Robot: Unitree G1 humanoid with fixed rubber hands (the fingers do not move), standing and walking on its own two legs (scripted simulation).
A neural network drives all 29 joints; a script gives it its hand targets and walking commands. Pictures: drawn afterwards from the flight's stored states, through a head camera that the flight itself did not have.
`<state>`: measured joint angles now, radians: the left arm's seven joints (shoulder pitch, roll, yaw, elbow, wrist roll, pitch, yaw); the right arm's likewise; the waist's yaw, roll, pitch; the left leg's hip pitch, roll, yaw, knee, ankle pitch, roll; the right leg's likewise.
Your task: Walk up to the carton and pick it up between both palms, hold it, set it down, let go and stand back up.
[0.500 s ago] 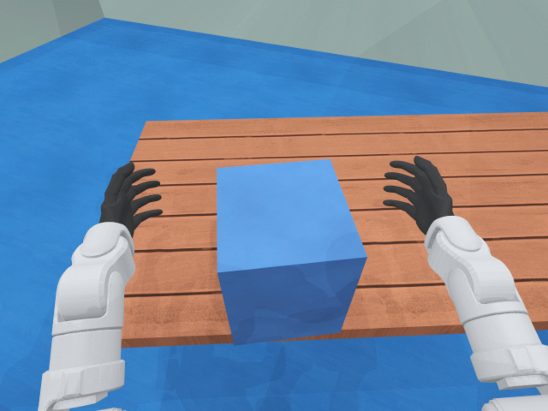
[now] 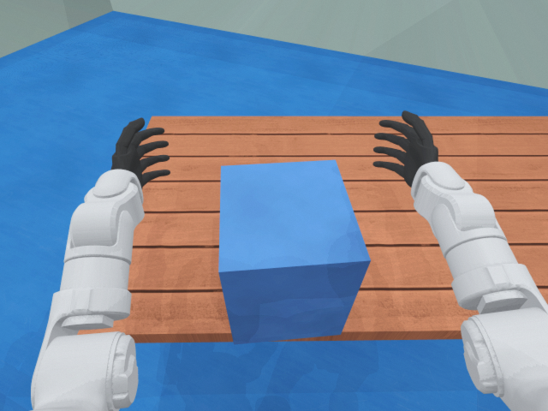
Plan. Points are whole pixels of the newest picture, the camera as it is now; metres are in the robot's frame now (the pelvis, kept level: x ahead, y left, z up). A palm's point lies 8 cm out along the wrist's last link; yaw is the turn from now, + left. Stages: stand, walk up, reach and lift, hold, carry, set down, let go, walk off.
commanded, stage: reach and lift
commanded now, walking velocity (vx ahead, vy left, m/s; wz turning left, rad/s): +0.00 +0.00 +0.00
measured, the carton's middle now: (283, 254) +0.39 +0.01 -0.02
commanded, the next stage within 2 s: none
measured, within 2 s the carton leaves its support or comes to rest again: neither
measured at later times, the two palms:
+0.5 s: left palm (160, 223) +0.38 +0.21 +0.07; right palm (390, 221) +0.39 -0.16 +0.07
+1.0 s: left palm (179, 244) +0.37 +0.19 +0.03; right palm (383, 239) +0.39 -0.16 +0.03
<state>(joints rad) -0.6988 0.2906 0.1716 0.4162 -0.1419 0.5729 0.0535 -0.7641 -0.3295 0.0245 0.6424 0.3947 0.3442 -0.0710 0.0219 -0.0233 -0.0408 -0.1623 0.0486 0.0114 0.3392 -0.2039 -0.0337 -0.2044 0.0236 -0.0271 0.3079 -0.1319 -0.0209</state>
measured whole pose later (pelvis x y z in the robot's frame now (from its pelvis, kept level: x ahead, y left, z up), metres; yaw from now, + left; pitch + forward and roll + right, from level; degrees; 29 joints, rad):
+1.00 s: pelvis -0.02 +0.00 -0.03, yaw +1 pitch +15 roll +0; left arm -0.75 0.13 0.10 1.26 -0.14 -0.38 0.07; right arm -0.75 -0.16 0.04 1.22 0.25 -0.33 -0.09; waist 0.03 0.02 -0.20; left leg -0.60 0.04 -0.02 0.63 -0.28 -0.04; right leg -0.63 0.01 -0.06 0.59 -0.22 -0.02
